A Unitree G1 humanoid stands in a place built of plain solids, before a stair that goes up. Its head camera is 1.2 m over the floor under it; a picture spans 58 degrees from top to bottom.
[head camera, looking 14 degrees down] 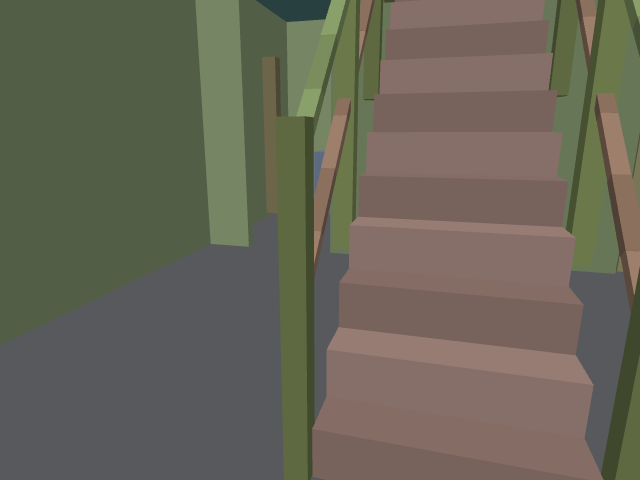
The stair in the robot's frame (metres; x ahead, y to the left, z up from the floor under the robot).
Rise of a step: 0.20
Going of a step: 0.20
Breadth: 0.90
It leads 15 degrees to the right of straight ahead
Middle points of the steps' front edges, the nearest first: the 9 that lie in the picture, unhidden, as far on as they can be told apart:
1.18 -0.41 0.20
1.37 -0.46 0.40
1.57 -0.51 0.60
1.76 -0.57 0.80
1.95 -0.62 1.00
2.15 -0.67 1.20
2.34 -0.72 1.40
2.53 -0.78 1.60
2.72 -0.83 1.80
